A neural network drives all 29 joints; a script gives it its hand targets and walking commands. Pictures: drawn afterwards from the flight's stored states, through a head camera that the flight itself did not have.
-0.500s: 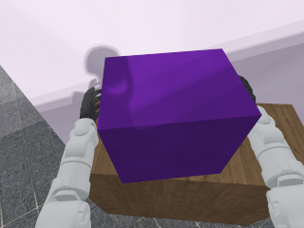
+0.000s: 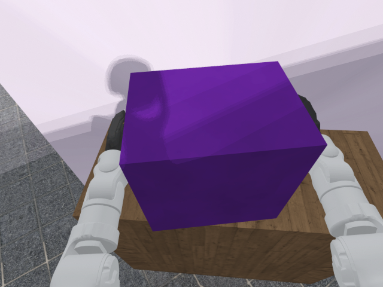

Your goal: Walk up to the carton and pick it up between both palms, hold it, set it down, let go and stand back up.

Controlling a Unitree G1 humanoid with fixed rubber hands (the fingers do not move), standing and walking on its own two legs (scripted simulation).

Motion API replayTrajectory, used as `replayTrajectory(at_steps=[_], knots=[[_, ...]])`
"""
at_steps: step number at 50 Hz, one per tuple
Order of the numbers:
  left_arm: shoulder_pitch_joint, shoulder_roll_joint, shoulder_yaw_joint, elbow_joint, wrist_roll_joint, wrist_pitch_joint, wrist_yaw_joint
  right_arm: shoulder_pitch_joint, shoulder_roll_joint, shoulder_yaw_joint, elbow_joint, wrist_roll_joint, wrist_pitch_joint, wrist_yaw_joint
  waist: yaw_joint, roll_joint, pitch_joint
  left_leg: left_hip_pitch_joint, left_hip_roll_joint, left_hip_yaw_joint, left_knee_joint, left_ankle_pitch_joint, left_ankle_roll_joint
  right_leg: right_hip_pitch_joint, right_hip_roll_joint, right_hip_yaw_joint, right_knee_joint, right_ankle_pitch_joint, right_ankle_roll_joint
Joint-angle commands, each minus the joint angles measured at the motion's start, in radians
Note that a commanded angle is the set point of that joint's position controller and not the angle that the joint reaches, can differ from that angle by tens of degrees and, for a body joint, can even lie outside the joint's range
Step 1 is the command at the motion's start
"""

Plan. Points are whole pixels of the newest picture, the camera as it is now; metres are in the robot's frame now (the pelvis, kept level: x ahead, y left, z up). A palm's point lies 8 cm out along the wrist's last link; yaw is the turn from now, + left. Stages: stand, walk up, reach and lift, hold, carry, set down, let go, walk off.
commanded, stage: reach and lift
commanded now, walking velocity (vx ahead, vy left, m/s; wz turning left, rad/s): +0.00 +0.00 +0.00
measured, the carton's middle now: (210, 152) +0.40 +0.01 +0.06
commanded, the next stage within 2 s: none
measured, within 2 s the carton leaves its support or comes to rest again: leaves its support in 0.54 s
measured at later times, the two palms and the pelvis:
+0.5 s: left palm (114, 148) +0.37 +0.21 +0.09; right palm (304, 135) +0.42 -0.18 +0.11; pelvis +0.00 -0.01 +0.00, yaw +0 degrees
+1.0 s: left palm (106, 146) +0.35 +0.22 +0.12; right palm (312, 134) +0.39 -0.18 +0.14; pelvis -0.01 +0.00 +0.00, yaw +0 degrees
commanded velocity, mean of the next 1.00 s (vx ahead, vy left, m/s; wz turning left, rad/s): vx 0.00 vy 0.00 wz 0.00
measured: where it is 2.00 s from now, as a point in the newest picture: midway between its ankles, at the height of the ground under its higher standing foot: outside the picture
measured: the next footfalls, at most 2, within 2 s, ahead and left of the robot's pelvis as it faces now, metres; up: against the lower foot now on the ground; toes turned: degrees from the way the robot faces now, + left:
none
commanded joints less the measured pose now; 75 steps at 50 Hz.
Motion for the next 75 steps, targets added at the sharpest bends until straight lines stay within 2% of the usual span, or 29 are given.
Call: replayTrajectory(at_steps=[1, 6, 7, 8, 12, 16, 22, 25, 31, 32, 34, 37, 40, 41, 42, 43, 46, 50, 55, 56, 59, 62, 64, 65, 66, 69, 71, 72, 75], knots=[[-0.582, -0.525, -0.243, -0.166, 0.062, -0.069, -0.148, -0.485, 0.59, 0.138, -0.163, -0.228, -0.071, 0.112, -0.005, -0.062, -0.556, 0.388, -0.004, -0.034, -0.019, 0.261, -0.005, 0.246, -0.14, 0.045, -0.034, 0.666, 0.135], [-0.575, -0.512, -0.257, -0.158, 0.048, -0.06, -0.158, -0.471, 0.653, 0.213, -0.185, -0.209, -0.054, 0.11, 0.002, -0.09, -0.543, 0.312, -0.008, -0.047, -0.048, 0.217, 0.023, 0.334, -0.154, 0.061, -0.016, 0.768, 0.156], [-0.592, -0.527, -0.285, -0.146, 0.032, -0.059, -0.158, -0.472, 0.645, 0.197, -0.193, -0.219, -0.052, 0.111, -0.021, -0.087, -0.557, 0.332, -0.006, -0.049, -0.045, 0.22, 0.016, 0.318, -0.146, 0.054, -0.014, 0.747, 0.148], [-0.588, -0.52, -0.273, -0.16, 0.032, -0.066, -0.156, -0.486, 0.662, 0.212, -0.207, -0.204, -0.055, 0.112, -0.006, -0.092, -0.569, 0.314, -0.009, -0.048, -0.041, 0.214, 0.024, 0.334, -0.153, 0.063, -0.014, 0.757, 0.152], [-0.647, -0.567, -0.339, -0.231, 0.006, -0.092, -0.147, -0.507, 0.703, 0.242, -0.28, -0.213, -0.094, 0.094, -0.026, -0.076, -0.668, 0.331, -0.007, -0.07, -0.022, 0.265, 0.016, 0.361, -0.154, 0.064, 0.001, 0.855, 0.157], [-0.672, -0.521, -0.312, -0.248, 0.004, -0.102, -0.156, -0.527, 0.714, 0.277, -0.333, -0.211, -0.105, 0.078, -0.011, -0.111, -0.632, 0.282, -0.019, -0.076, -0.03, 0.254, 0.026, 0.436, -0.167, 0.081, 0.019, 0.923, 0.177], [-0.712, -0.529, -0.355, -0.336, -0.02, -0.104, -0.152, -0.592, 0.706, 0.301, -0.427, -0.22, -0.141, 0.067, -0.025, -0.103, -0.701, 0.319, -0.013, -0.085, -0.019, 0.315, 0.013, 0.48, -0.164, 0.067, 0.046, 1.04, 0.185], [-0.737, -0.503, -0.32, -0.322, -0.008, -0.097, -0.156, -0.624, 0.703, 0.301, -0.434, -0.227, -0.135, 0.066, -0.001, -0.117, -0.693, 0.295, -0.014, -0.09, -0.029, 0.286, 0.023, 0.508, -0.169, 0.075, 0.04, 1.008, 0.19], [-0.783, -0.545, -0.381, -0.37, -0.02, -0.092, -0.15, -0.664, 0.709, 0.296, -0.458, -0.22, -0.153, 0.066, -0.022, -0.077, -0.746, 0.347, -0.009, -0.083, -0.015, 0.319, -0.001, 0.493, -0.15, 0.057, 0.039, 0.98, 0.17], [-0.778, -0.535, -0.355, -0.318, -0.019, -0.083, -0.152, -0.69, 0.704, 0.295, -0.46, -0.213, -0.144, 0.068, -0.012, -0.115, -0.697, 0.313, -0.011, -0.081, -0.024, 0.28, 0.01, 0.49, -0.147, 0.058, 0.029, 0.922, 0.173], [-0.831, -0.541, -0.377, -0.365, -0.027, -0.084, -0.146, -0.713, 0.695, 0.275, -0.46, -0.22, -0.147, 0.069, -0.018, -0.08, -0.751, 0.346, -0.009, -0.076, -0.013, 0.299, 0.005, 0.475, -0.142, 0.056, 0.026, 0.895, 0.165], [-0.834, -0.532, -0.377, -0.394, -0.026, -0.079, -0.148, -0.715, 0.701, 0.286, -0.458, -0.207, -0.146, 0.066, -0.016, -0.091, -0.714, 0.363, -0.007, -0.079, -0.022, 0.294, 0.007, 0.477, -0.145, 0.058, 0.019, 0.9, 0.169], [-0.866, -0.536, -0.388, -0.372, -0.032, -0.066, -0.14, -0.741, 0.69, 0.263, -0.424, -0.211, -0.135, 0.075, -0.015, -0.089, -0.691, 0.359, -0.008, -0.072, -0.025, 0.253, 0.005, 0.44, -0.131, 0.047, 0.003, 0.783, 0.156], [-0.875, -0.542, -0.385, -0.4, -0.034, -0.067, -0.133, -0.757, 0.702, 0.279, -0.449, -0.197, -0.14, 0.08, 0.005, -0.086, -0.732, 0.364, -0.003, -0.071, -0.015, 0.28, 0.006, 0.444, -0.131, 0.049, 0.009, 0.804, 0.157], [-0.883, -0.537, -0.389, -0.376, -0.037, -0.06, -0.135, -0.752, 0.684, 0.262, -0.409, -0.196, -0.132, 0.08, -0.02, -0.081, -0.678, 0.356, -0.008, -0.07, -0.022, 0.249, 0.005, 0.429, -0.132, 0.047, 0.004, 0.776, 0.158], [-0.88, -0.537, -0.38, -0.388, -0.036, -0.058, -0.137, -0.772, 0.698, 0.278, -0.456, -0.194, -0.133, 0.077, 0.003, -0.103, -0.683, 0.348, -0.007, -0.066, -0.027, 0.25, 0.012, 0.448, -0.132, 0.054, 0.002, 0.78, 0.156], [-0.895, -0.533, -0.375, -0.341, -0.041, -0.045, -0.143, -0.786, 0.697, 0.259, -0.41, -0.198, -0.12, 0.076, -0.009, -0.11, -0.641, 0.35, -0.006, -0.065, -0.042, 0.216, 0.018, 0.429, -0.132, 0.051, -0.02, 0.702, 0.155], [-0.931, -0.514, -0.333, -0.276, -0.028, -0.02, -0.153, -0.827, 0.683, 0.204, -0.338, -0.216, -0.094, 0.079, -0.001, -0.136, -0.519, 0.338, -0.003, -0.041, -0.06, 0.134, 0.03, 0.387, -0.131, 0.052, -0.054, 0.507, 0.145], [-0.984, -0.51, -0.35, -0.325, -0.046, 0.011, -0.153, -0.867, 0.702, 0.218, -0.326, -0.182, -0.068, 0.076, -0.001, -0.109, -0.511, 0.34, -0.006, -0.032, -0.059, 0.15, 0.025, 0.394, -0.125, 0.051, -0.053, 0.496, 0.142], [-0.939, -0.503, -0.33, -0.295, -0.037, 0.023, -0.158, -0.845, 0.709, 0.218, -0.328, -0.192, -0.056, 0.069, 0.003, -0.13, -0.493, 0.349, -0.008, -0.033, -0.066, 0.149, 0.03, 0.409, -0.123, 0.046, -0.063, 0.501, 0.142], [-0.974, -0.508, -0.345, -0.346, -0.056, 0.039, -0.161, -0.893, 0.74, 0.256, -0.404, -0.151, -0.042, 0.058, 0.013, -0.133, -0.551, 0.326, -0.022, -0.037, -0.06, 0.172, 0.031, 0.466, -0.124, 0.06, -0.042, 0.593, 0.151], [-0.963, -0.508, -0.367, -0.367, -0.07, 0.062, -0.163, -0.906, 0.733, 0.247, -0.445, -0.144, -0.028, 0.041, -0.016, -0.111, -0.573, 0.345, -0.025, -0.044, -0.057, 0.181, 0.029, 0.473, -0.127, 0.058, -0.042, 0.634, 0.155], [-0.976, -0.503, -0.38, -0.441, -0.083, 0.073, -0.16, -0.879, 0.751, 0.264, -0.456, -0.125, -0.005, 0.035, -0.018, -0.106, -0.586, 0.342, -0.033, -0.046, -0.055, 0.202, 0.023, 0.508, -0.123, 0.059, -0.034, 0.676, 0.156], [-1.008, -0.512, -0.423, -0.506, -0.103, 0.08, -0.158, -0.9, 0.748, 0.26, -0.521, -0.113, -0.008, 0.031, -0.038, -0.092, -0.671, 0.364, -0.03, -0.051, -0.037, 0.24, 0.012, 0.504, -0.112, 0.051, -0.019, 0.717, 0.151], [-0.978, -0.504, -0.415, -0.499, -0.103, 0.093, -0.158, -0.907, 0.771, 0.294, -0.551, -0.091, 0.004, 0.023, -0.018, -0.104, -0.661, 0.356, -0.035, -0.055, -0.045, 0.237, 0.017, 0.527, -0.113, 0.054, -0.02, 0.735, 0.159], [-0.961, -0.494, -0.403, -0.477, -0.092, 0.13, -0.168, -0.884, 0.754, 0.28, -0.532, -0.093, 0.047, 0.006, -0.046, -0.094, -0.592, 0.345, -0.046, -0.061, -0.056, 0.215, 0.017, 0.54, -0.122, 0.063, -0.025, 0.756, 0.165], [-0.998, -0.468, -0.405, -0.576, -0.11, 0.144, -0.175, -0.887, 0.776, 0.312, -0.592, -0.065, 0.064, -0.003, -0.038, -0.093, -0.642, 0.357, -0.051, -0.062, -0.053, 0.248, 0.013, 0.59, -0.123, 0.065, -0.013, 0.82, 0.171], [-0.988, -0.46, -0.393, -0.536, -0.104, 0.159, -0.177, -0.883, 0.762, 0.273, -0.567, -0.078, 0.079, -0.007, -0.062, -0.102, -0.614, 0.364, -0.049, -0.069, -0.06, 0.241, 0.021, 0.577, -0.125, 0.062, -0.022, 0.81, 0.179], [-1.012, -0.46, -0.39, -0.581, -0.118, 0.185, -0.188, -0.906, 0.779, 0.288, -0.606, -0.047, 0.11, -0.018, -0.052, -0.103, -0.624, 0.385, -0.056, -0.067, -0.063, 0.251, 0.013, 0.584, -0.122, 0.064, -0.027, 0.807, 0.176]])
